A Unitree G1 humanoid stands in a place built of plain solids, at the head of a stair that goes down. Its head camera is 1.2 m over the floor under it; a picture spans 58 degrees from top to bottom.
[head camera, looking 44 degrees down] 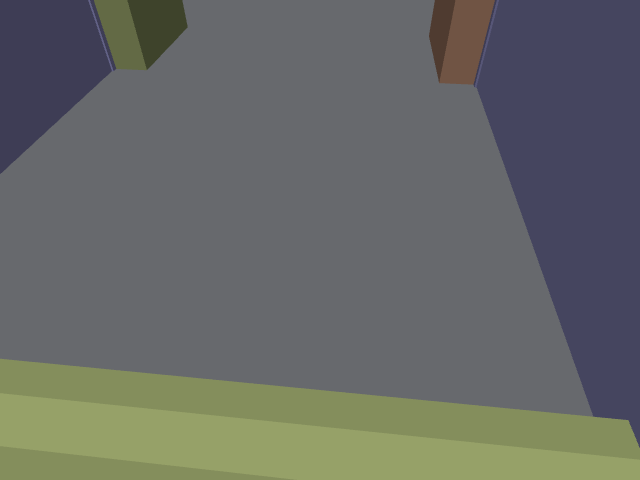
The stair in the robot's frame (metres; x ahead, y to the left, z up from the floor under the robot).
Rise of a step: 0.22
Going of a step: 0.23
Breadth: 3.69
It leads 6 degrees to the right of straight ahead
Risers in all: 3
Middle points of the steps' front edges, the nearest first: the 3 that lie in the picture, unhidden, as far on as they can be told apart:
0.44 0.71 0.00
0.66 0.68 -0.21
0.89 0.66 -0.43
